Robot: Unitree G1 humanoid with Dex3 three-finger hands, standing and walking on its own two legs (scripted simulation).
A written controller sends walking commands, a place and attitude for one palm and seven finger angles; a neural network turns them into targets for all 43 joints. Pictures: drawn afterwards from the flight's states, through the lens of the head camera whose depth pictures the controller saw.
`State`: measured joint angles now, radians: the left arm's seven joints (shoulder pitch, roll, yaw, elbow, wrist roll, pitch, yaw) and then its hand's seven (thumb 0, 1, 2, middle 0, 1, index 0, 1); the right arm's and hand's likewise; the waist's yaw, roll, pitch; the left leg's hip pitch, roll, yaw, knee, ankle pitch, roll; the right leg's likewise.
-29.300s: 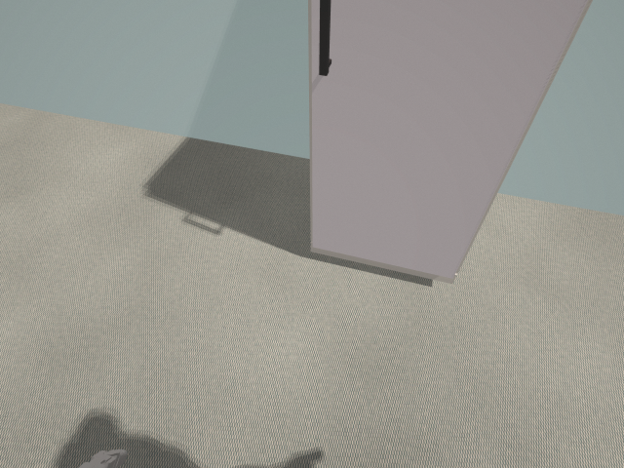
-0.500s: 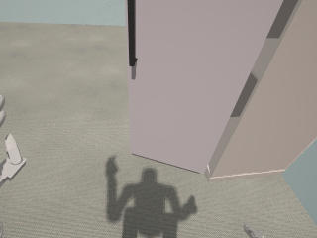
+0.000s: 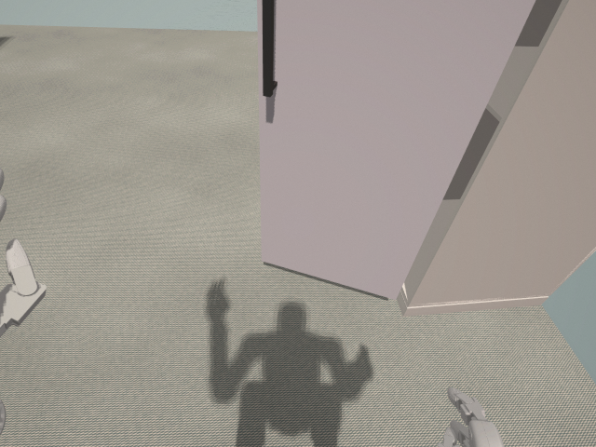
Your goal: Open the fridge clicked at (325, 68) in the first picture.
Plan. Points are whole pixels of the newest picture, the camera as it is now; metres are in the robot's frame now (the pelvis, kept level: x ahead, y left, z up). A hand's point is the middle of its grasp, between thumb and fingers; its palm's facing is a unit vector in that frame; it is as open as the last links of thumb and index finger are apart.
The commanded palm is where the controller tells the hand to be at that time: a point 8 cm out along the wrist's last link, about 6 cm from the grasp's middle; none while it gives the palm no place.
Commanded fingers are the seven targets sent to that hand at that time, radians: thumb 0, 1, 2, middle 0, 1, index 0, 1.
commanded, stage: stop stepping back and stand still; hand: left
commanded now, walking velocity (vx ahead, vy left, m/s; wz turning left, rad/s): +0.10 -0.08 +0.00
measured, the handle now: (271, 20) +0.88 +0.13 +0.23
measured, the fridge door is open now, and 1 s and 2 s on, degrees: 66 66 66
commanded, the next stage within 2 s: let the arm hang, fingers relaxed in 0.16 s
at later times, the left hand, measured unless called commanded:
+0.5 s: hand out of the picture +0.11 +0.20 -0.14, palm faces -0.01 -0.96 -0.28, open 7.4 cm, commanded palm none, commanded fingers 0.00 0.90 0.90 -0.20 -0.30 -0.20 -0.30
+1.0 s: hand out of the picture +0.07 +0.27 -0.14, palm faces -0.01 -0.94 -0.34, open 7.4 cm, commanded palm none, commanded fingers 0.00 0.90 0.90 -0.20 -0.30 -0.20 -0.30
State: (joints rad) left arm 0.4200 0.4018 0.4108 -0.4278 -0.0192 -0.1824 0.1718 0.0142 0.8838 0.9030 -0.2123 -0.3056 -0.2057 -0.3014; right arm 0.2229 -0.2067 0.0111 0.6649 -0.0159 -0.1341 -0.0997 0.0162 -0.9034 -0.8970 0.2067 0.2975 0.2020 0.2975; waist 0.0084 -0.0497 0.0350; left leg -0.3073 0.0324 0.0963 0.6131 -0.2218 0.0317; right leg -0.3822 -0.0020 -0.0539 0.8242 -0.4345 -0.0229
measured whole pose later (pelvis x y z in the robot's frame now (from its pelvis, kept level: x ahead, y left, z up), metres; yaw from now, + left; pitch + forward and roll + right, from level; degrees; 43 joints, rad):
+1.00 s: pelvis +0.03 +0.02 +0.02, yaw +3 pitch +0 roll +0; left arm 0.13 0.33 0.01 1.13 0.02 0.00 0.01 0.01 0.91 0.90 -0.20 -0.30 -0.20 -0.30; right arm 0.14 -0.29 -0.02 1.13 -0.02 0.00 -0.01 0.01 -0.91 -0.90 0.21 0.30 0.20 0.30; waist -0.01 0.01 0.09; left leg -0.23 -0.01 0.05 0.39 -0.16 0.04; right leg -0.17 0.01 0.03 0.37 -0.21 0.00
